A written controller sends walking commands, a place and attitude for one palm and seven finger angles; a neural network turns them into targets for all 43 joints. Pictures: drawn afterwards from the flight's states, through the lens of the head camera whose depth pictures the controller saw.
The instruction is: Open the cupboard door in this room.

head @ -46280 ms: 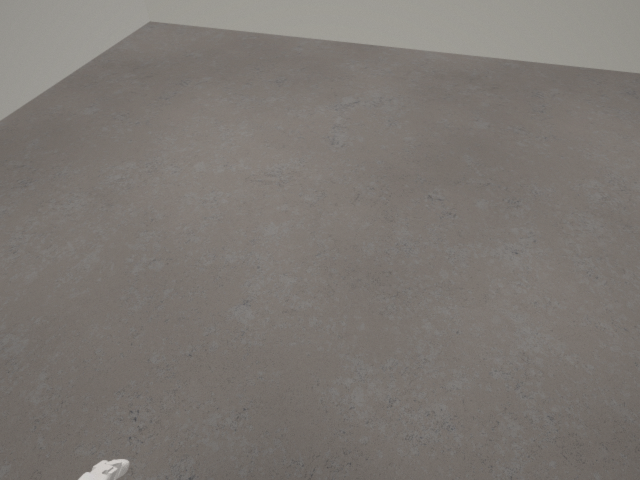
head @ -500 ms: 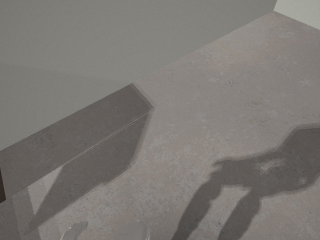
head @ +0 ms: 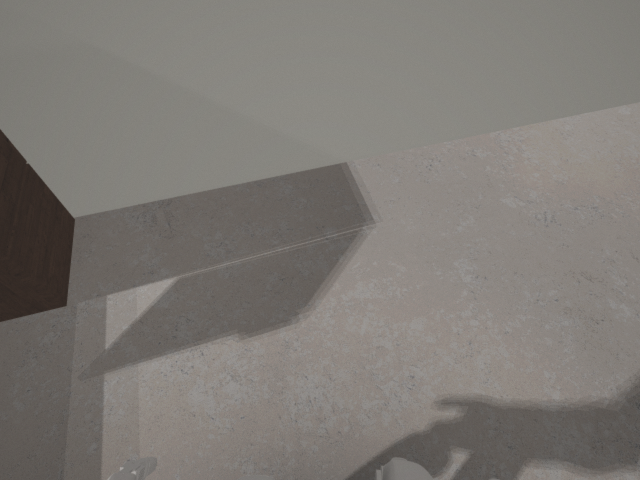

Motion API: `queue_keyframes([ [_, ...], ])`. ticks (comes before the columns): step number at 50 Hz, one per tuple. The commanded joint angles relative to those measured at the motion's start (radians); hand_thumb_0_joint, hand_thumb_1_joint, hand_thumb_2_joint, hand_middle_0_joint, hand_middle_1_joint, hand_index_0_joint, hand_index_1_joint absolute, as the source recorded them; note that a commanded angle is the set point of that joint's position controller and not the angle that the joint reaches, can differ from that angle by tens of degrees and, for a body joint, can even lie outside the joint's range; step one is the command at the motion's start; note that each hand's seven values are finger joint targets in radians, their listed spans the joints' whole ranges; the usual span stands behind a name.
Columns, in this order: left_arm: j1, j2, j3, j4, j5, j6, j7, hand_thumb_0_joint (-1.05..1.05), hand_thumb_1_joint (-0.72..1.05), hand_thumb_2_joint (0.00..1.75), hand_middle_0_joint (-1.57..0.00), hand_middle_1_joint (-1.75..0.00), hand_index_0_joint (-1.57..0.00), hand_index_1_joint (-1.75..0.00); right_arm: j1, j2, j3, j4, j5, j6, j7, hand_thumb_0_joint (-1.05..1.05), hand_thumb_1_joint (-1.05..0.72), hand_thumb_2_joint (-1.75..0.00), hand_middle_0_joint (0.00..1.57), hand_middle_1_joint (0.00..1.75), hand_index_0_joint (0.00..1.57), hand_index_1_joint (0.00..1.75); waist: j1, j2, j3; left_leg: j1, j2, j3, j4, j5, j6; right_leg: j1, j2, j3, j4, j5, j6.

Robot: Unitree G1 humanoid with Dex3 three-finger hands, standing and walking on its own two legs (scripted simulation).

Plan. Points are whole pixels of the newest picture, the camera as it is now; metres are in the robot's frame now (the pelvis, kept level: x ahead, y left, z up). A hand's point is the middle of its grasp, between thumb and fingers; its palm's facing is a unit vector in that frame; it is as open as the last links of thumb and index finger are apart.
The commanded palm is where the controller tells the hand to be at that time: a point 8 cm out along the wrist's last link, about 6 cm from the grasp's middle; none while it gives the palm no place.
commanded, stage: turn to face it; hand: left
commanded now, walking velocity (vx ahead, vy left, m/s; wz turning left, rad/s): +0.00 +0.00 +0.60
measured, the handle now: out of the picture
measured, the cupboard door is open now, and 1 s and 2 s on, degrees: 41 41 41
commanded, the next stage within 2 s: take the last steps up to it in 1.58 s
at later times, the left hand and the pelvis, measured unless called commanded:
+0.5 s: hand out of the picture -0.02 +0.18 -0.18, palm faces +0.38 -0.90 -0.23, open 7.3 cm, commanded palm none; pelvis +0.01 -0.03 -0.01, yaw +21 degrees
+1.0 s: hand out of the picture +0.00 +0.16 -0.14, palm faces +0.56 -0.77 -0.29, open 7.4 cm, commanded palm none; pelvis +0.03 -0.06 +0.00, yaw +37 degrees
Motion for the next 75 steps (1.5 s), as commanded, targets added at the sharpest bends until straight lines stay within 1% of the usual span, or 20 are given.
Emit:
queue_keyframes([
  [1, 0.073, 0.058, 0.012, -0.069, -0.007, -0.035, 0.004, 0.0, 0.9, 0.9, -0.2, -0.3, -0.2, -0.3, -0.039, -0.215, -0.059, -0.083, -0.003, -0.007, -0.013, 0.0, -0.9, -0.9, 0.2, 0.3, 0.2, 0.3, 0.015, 0.17, -0.127, -0.024, 0.19, -0.244, -0.132, 0.166, 0.14, 0.187, 0.071, -0.044, -0.251, 0.06, -0.012],
  [3, 0.169, 0.113, 0.027, -0.052, 0.0, -0.054, 0.013, 0.0, 0.9, 0.9, -0.2, -0.3, -0.2, -0.3, -0.064, -0.165, -0.056, -0.102, 0.01, -0.006, -0.008, 0.0, -0.9, -0.9, 0.2, 0.3, 0.2, 0.3, 0.065, 0.018, -0.153, -0.174, 0.087, -0.181, 0.03, 0.023, 0.063, 0.408, -0.014, 0.025, -0.542, 0.168, -0.033],
  [4, 0.184, 0.211, 0.045, -0.055, 0.016, -0.064, 0.024, 0.0, 0.9, 0.9, -0.2, -0.3, -0.2, -0.3, -0.041, -0.09, -0.045, -0.121, 0.016, -0.009, -0.002, 0.0, -0.9, -0.9, 0.2, 0.3, 0.2, 0.3, 0.07, -0.298, -0.164, -0.343, -0.065, -0.012, 0.295, -0.263, -0.021, 0.497, -0.305, 0.344, -0.656, 0.223, -0.138],
  [5, 0.161, 0.229, 0.031, -0.069, 0.008, -0.059, 0.024, 0.0, 0.9, 0.9, -0.2, -0.3, -0.2, -0.3, -0.061, -0.115, -0.048, -0.129, 0.007, -0.008, 0.002, 0.0, -0.9, -0.9, 0.2, 0.3, 0.2, 0.3, 0.07, -0.283, -0.137, -0.319, -0.044, -0.031, 0.543, -0.378, -0.018, 0.363, -0.415, 0.36, -0.659, 0.323, -0.223],
  [11, 0.053, 0.104, 0.006, -0.092, 0.004, -0.07, 0.034, 0.0, 0.9, 0.9, -0.2, -0.3, -0.2, -0.3, -0.047, -0.072, -0.034, -0.06, 0.011, 0.021, 0.023, 0.0, -0.9, -0.9, 0.2, 0.3, 0.2, 0.3, -0.005, -0.194, -0.108, -0.267, 0.026, 0.02, 0.63, -0.153, -0.057, 0.344, -0.222, -0.007, -0.568, 0.618, -0.163],
  [19, 0.155, 0.154, 0.033, -0.043, 0.012, -0.066, 0.029, 0.0, 0.9, 0.9, -0.2, -0.3, -0.2, -0.3, -0.13, -0.045, -0.014, -0.084, 0.016, 0.005, 0.024, 0.0, -0.9, -0.9, 0.2, 0.3, 0.2, 0.3, 0.059, -0.198, -0.135, -0.152, 0.017, 0.118, 0.241, -0.214, -0.038, 0.451, -0.292, -0.074, -0.49, 0.766, -0.189],
  [22, 0.125, 0.167, 0.041, -0.036, 0.006, -0.063, 0.022, 0.0, 0.9, 0.9, -0.2, -0.3, -0.2, -0.3, -0.055, -0.069, -0.02, -0.072, 0.013, -0.005, 0.02, 0.0, -0.9, -0.9, 0.2, 0.3, 0.2, 0.3, 0.013, -0.175, -0.158, 0.01, 0.007, 0.143, 0.033, -0.088, -0.019, 0.379, -0.294, -0.134, -0.389, 0.689, -0.142],
  [23, 0.107, 0.161, 0.043, -0.041, -0.003, -0.06, 0.017, 0.0, 0.9, 0.9, -0.2, -0.3, -0.2, -0.3, 0.007, -0.102, -0.03, -0.059, 0.009, -0.013, 0.019, 0.0, -0.9, -0.9, 0.2, 0.3, 0.2, 0.3, -0.029, -0.103, -0.188, 0.157, 0.02, 0.117, -0.095, 0.039, 0.0, 0.288, -0.274, -0.168, -0.265, 0.635, -0.101],
  [25, 0.026, 0.062, 0.006, -0.124, -0.008, -0.049, 0.007, 0.0, 0.9, 0.9, -0.2, -0.3, -0.2, -0.3, 0.148, -0.294, -0.077, -0.036, 0.001, -0.014, 0.004, 0.0, -0.9, -0.9, 0.2, 0.3, 0.2, 0.3, -0.111, 0.335, -0.226, 0.381, 0.434, -0.394, -0.162, 0.669, 0.243, -0.153, -0.055, -0.145, 0.137, -0.248, 0.007],
  [31, 0.012, 0.078, 0.016, -0.059, 0.0, -0.024, 0.003, 0.0, 0.9, 0.9, -0.2, -0.3, -0.2, -0.3, 0.001, -0.203, -0.044, -0.072, 0.001, -0.027, -0.024, 0.0, -0.9, -0.9, 0.2, 0.3, 0.2, 0.3, -0.013, 0.117, -0.138, 0.138, 0.241, -0.195, -0.188, 0.372, 0.167, -0.09, -0.028, 0.014, 0.213, 0.016, 0.008],
  [42, 0.09, 0.079, 0.014, -0.068, -0.011, -0.048, 0.013, 0.0, 0.9, 0.9, -0.2, -0.3, -0.2, -0.3, -0.032, -0.191, -0.06, -0.079, 0.005, -0.009, -0.014, 0.0, -0.9, -0.9, 0.2, 0.3, 0.2, 0.3, 0.037, 0.133, -0.166, -0.043, 0.141, -0.281, -0.061, 0.258, 0.111, 0.325, 0.07, -0.029, -0.451, 0.176, -0.016],
  [44, 0.149, 0.22, 0.042, -0.064, 0.012, -0.065, 0.029, 0.0, 0.9, 0.9, -0.2, -0.3, -0.2, -0.3, -0.023, -0.085, -0.044, -0.11, 0.018, -0.014, -0.003, 0.0, -0.9, -0.9, 0.2, 0.3, 0.2, 0.3, 0.068, -0.278, -0.178, -0.329, -0.086, -0.022, 0.309, -0.286, -0.028, 0.533, -0.339, 0.356, -0.647, 0.331, -0.163],
  [45, 0.133, 0.215, 0.029, -0.066, 0.005, -0.064, 0.031, 0.0, 0.9, 0.9, -0.2, -0.3, -0.2, -0.3, -0.037, -0.125, -0.053, -0.105, 0.007, -0.007, -0.003, 0.0, -0.9, -0.9, 0.2, 0.3, 0.2, 0.3, 0.06, -0.252, -0.155, -0.312, -0.043, -0.054, 0.544, -0.372, -0.024, 0.405, -0.415, 0.349, -0.636, 0.438, -0.233],
  [48, 0.017, 0.114, 0.007, -0.095, -0.001, -0.062, 0.035, 0.0, 0.9, 0.9, -0.2, -0.3, -0.2, -0.3, -0.034, -0.1, -0.047, -0.063, 0.007, 0.013, 0.011, 0.0, -0.9, -0.9, 0.2, 0.3, 0.2, 0.3, -0.006, -0.184, -0.087, -0.309, 0.02, -0.03, 0.726, -0.205, -0.047, 0.337, -0.258, 0.099, -0.565, 0.616, -0.201],
  [57, 0.127, 0.163, 0.033, -0.047, 0.011, -0.064, 0.03, 0.0, 0.9, 0.9, -0.2, -0.3, -0.2, -0.3, -0.107, -0.048, -0.014, -0.07, 0.016, 0.001, 0.024, 0.0, -0.9, -0.9, 0.2, 0.3, 0.2, 0.3, 0.05, -0.221, -0.118, -0.144, 0.007, 0.121, 0.229, -0.202, -0.038, 0.443, -0.27, -0.075, -0.471, 0.808, -0.175],
  [60, 0.119, 0.174, 0.038, -0.036, 0.003, -0.065, 0.023, 0.0, 0.9, 0.9, -0.2, -0.3, -0.2, -0.3, -0.029, -0.073, -0.017, -0.052, 0.011, -0.011, 0.017, 0.0, -0.9, -0.9, 0.2, 0.3, 0.2, 0.3, 0.003, -0.184, -0.161, 0.03, -0.021, 0.149, 0.002, -0.051, -0.016, 0.396, -0.251, -0.122, -0.349, 0.807, -0.126],
  [61, 0.101, 0.162, 0.036, -0.039, -0.005, -0.064, 0.019, 0.0, 0.9, 0.9, -0.2, -0.3, -0.2, -0.3, 0.037, -0.109, -0.029, -0.037, 0.007, -0.02, 0.017, 0.0, -0.9, -0.9, 0.2, 0.3, 0.2, 0.3, -0.04, -0.1, -0.207, 0.198, 0.019, 0.112, -0.117, 0.115, 0.004, 0.296, -0.232, -0.151, -0.208, 0.716, -0.087],
  [63, 0.038, 0.054, -0.003, -0.112, -0.01, -0.051, 0.014, 0.0, 0.9, 0.9, -0.2, -0.3, -0.2, -0.3, 0.168, -0.286, -0.067, -0.013, 0.002, -0.019, 0.0, 0.0, -0.9, -0.9, 0.2, 0.3, 0.2, 0.3, -0.106, 0.299, -0.256, 0.381, 0.434, -0.345, -0.138, 0.757, 0.252, -0.089, -0.04, -0.095, 0.152, -0.242, -0.009],
  [68, 0.049, 0.06, 0.007, -0.021, -0.001, -0.02, 0.005, 0.0, 0.9, 0.9, -0.2, -0.3, -0.2, -0.3, -0.01, -0.176, -0.028, -0.047, -0.002, -0.026, -0.029, 0.0, -0.9, -0.9, 0.2, 0.3, 0.2, 0.3, -0.012, 0.158, -0.115, 0.109, 0.261, -0.144, -0.202, 0.361, 0.177, -0.045, -0.031, 0.005, 0.194, -0.022, -0.012],
  [75, 0.072, 0.028, -0.007, -0.01, -0.003, -0.027, 0.002, 0.0, 0.9, 0.9, -0.2, -0.3, -0.2, -0.3, -0.005, -0.173, -0.028, -0.033, -0.005, -0.021, -0.023, 0.0, -0.9, -0.9, 0.2, 0.3, 0.2, 0.3, -0.01, 0.142, -0.12, 0.071, 0.231, -0.169, -0.194, 0.224, 0.172, 0.102, 0.038, -0.05, -0.133, -0.009, -0.02],
])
